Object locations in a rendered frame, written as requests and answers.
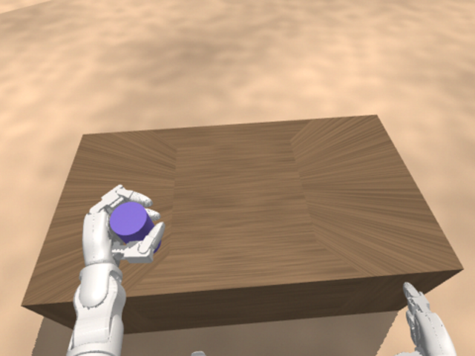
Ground left robot arm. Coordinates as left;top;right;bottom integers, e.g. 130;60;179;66
66;263;126;356

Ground right robot hand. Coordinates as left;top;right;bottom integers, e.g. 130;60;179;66
394;282;457;356

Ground can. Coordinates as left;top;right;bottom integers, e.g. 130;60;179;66
110;202;161;253

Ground left robot hand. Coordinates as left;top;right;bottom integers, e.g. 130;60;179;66
82;185;165;268

